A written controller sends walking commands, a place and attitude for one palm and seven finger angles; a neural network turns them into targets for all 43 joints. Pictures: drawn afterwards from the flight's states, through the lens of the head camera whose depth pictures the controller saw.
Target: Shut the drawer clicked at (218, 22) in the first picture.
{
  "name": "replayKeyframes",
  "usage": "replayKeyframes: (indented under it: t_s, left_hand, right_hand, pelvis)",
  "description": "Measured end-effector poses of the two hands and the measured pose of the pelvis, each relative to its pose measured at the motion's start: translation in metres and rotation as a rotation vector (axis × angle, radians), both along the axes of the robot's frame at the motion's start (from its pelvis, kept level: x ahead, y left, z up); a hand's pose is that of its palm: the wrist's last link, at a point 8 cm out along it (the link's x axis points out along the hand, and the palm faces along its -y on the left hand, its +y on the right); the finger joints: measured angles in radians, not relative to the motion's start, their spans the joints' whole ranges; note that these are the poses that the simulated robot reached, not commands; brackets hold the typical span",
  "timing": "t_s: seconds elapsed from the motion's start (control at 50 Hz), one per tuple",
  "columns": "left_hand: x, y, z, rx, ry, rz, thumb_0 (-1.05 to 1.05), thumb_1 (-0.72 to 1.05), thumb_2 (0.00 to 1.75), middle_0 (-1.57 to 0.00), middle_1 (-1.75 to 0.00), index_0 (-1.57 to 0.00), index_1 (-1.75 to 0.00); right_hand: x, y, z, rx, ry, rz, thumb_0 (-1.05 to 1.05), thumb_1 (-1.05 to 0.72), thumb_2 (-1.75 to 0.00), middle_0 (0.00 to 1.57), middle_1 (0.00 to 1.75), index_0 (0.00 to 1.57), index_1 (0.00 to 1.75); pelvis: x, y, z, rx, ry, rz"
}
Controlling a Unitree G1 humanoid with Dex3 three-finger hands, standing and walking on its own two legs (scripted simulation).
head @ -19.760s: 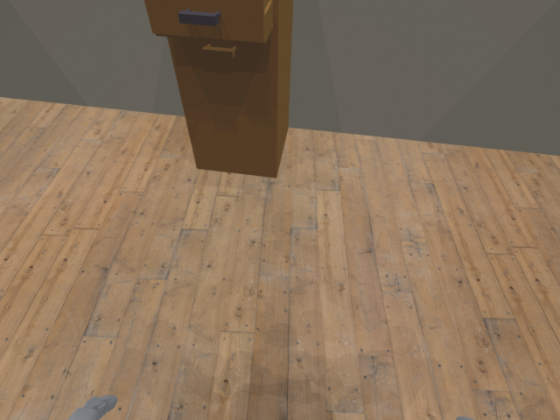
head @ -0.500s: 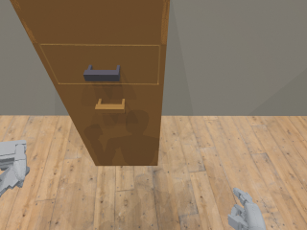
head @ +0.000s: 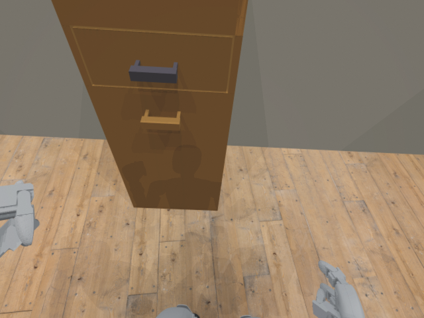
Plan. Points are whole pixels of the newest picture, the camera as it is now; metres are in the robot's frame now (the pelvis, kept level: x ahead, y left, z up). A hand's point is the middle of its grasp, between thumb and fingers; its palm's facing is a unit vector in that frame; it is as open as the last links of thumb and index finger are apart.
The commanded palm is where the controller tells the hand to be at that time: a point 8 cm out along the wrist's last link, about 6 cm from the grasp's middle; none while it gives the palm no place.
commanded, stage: step back with the hand held close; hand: left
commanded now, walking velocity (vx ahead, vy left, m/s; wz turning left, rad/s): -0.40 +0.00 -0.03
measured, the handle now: (155, 69) +0.67 +0.19 +0.09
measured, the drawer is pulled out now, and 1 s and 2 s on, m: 0.00 0.00 0.00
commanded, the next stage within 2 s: stop stepping back and stand still in 0.66 s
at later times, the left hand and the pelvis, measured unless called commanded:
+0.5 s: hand (26, 282) +0.13 +0.20 +0.19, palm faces +0.28 -0.86 -0.44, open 3.3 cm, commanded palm +0.07 +0.26 +0.20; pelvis -0.05 -0.02 +0.01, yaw +1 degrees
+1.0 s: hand out of the picture +0.07 +0.26 +0.18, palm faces +0.38 -0.85 -0.36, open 3.3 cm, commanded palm +0.00 +0.29 +0.20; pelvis -0.14 +0.01 +0.01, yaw -2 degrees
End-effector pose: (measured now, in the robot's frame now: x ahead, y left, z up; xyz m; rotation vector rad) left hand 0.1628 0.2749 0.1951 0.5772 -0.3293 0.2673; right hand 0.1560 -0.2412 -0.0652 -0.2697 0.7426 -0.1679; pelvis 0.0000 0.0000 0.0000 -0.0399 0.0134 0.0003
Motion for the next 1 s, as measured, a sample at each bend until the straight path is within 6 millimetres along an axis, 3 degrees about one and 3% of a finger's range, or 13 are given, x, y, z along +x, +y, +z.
replayKeyframes:
  t_s: [0.26,0.36,0.44,0.56,0.66,0.76,0.82,0.86,0.92,1.0]
  left_hand:
    - [-0.037,0.0,0.01,0.049,-0.051,0.028,0.01,0.89,0.9,-1.4,-1.6,-1.41,-1.6]
    - [-0.047,-0.019,0.0,-0.052,-0.01,-0.013,0.01,0.89,0.9,-1.4,-1.6,-1.41,-1.6]
    - [-0.056,-0.032,0.002,-0.073,-0.034,-0.084,0.02,0.89,0.9,-1.4,-1.6,-1.41,-1.6]
    - [-0.068,-0.012,0.014,-0.009,-0.09,-0.096,0.01,0.89,0.9,-1.41,-1.6,-1.41,-1.6]
    - [-0.08,0.007,0.007,-0.014,-0.029,-0.033,0.01,0.89,0.9,-1.4,-1.6,-1.41,-1.6]
    - [-0.113,-0.007,0.0,-0.053,0.016,-0.062,0.02,0.89,0.9,-1.4,-1.6,-1.41,-1.6]
    - [-0.134,-0.014,0.005,-0.076,-0.024,-0.092,0.02,0.89,0.9,-1.4,-1.6,-1.41,-1.6]
    - [-0.141,-0.009,0.009,-0.089,-0.063,-0.081,0.02,0.89,0.9,-1.4,-1.6,-1.41,-1.6]
    - [-0.139,0.009,0.006,-0.094,-0.114,-0.041,0.01,0.89,0.9,-1.41,-1.6,-1.41,-1.6]
    - [-0.128,0.026,0.0,-0.124,-0.07,0.016,0.01,0.89,0.9,-1.41,-1.6,-1.41,-1.6]
  right_hand:
    - [-0.019,-0.004,0.001,-0.006,-0.028,0.021,0.01,-0.9,-0.9,0.21,0.3,0.2,0.3]
    - [-0.031,-0.005,0.001,0.023,-0.009,0.038,0.01,-0.9,-0.9,0.21,0.3,0.2,0.3]
    - [-0.046,-0.01,0.007,0.008,-0.002,0.016,0.01,-0.9,-0.9,0.21,0.3,0.2,0.3]
    - [-0.061,-0.015,0.016,-0.034,-0.038,-0.031,0.01,-0.9,-0.9,0.21,0.3,0.2,0.3]
    - [-0.072,-0.01,0.023,-0.034,-0.073,-0.018,0.01,-0.9,-0.9,0.2,0.3,0.2,0.3]
    - [-0.095,-0.002,0.019,-0.004,-0.069,0.018,0.01,-0.9,-0.9,0.2,0.3,0.2,0.3]
    - [-0.117,0.002,0.018,-0.011,-0.028,0.006,0.01,-0.9,-0.9,0.21,0.3,0.2,0.3]
    - [-0.131,0.005,0.019,-0.028,-0.002,-0.013,0.01,-0.9,-0.9,0.21,0.3,0.2,0.3]
    - [-0.146,0.008,0.014,-0.053,-0.011,-0.041,0.01,-0.9,-0.9,0.21,0.3,0.2,0.3]
    - [-0.171,0.022,0.017,-0.014,-0.014,-0.055,0.01,-0.9,-0.9,0.2,0.3,0.2,0.3]
  pelvis:
    - [-0.026,-0.011,-0.001,-0.005,0.048,0.014]
    - [-0.046,-0.02,0.006,-0.027,0.05,-0.001]
    - [-0.051,-0.022,0.007,-0.029,0.027,0.013]
    - [-0.057,-0.013,0.006,-0.043,-0.006,0.017]
    - [-0.082,-0.009,0.008,-0.043,0.01,0.001]
    - [-0.113,-0.009,0.007,-0.038,0.009,-0.015]
    - [-0.118,-0.005,0.009,-0.014,0.002,-0.031]
    - [-0.117,0.0,0.01,-0.005,0.01,-0.037]
    - [-0.125,0.01,0.004,-0.008,0.02,-0.032]
    - [-0.144,0.012,0.014,0.015,-0.009,-0.04]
